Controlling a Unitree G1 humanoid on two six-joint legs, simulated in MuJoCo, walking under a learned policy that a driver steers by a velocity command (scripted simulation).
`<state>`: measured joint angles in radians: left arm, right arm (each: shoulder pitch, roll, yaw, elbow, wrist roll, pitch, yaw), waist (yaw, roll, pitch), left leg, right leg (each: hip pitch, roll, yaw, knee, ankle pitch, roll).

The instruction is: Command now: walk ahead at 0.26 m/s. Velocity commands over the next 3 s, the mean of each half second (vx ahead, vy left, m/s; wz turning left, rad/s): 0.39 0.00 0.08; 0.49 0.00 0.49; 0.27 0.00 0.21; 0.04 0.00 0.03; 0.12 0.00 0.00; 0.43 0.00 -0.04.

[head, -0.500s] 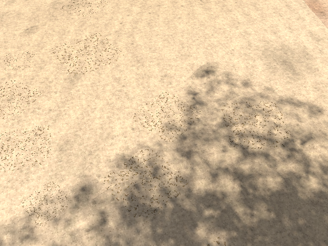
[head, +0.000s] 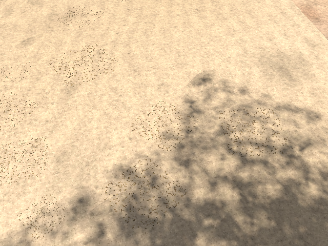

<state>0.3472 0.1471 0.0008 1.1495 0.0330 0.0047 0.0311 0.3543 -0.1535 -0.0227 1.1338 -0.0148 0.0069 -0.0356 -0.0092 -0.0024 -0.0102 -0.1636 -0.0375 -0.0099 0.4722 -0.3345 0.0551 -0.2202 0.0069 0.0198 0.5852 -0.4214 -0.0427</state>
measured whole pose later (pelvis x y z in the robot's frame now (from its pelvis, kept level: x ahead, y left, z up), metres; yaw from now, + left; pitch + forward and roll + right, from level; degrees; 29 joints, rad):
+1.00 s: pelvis +0.48 +0.02 +0.00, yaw +20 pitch +2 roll -1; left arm -0.03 0.22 0.03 0.78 0.03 -0.04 -0.02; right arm 0.47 -0.21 -0.05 0.97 -0.01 -0.06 -0.01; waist -0.11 -0.03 0.04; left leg 0.02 -0.14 -0.16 0.27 -0.31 0.13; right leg -0.66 -0.05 0.02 0.68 -0.03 0.03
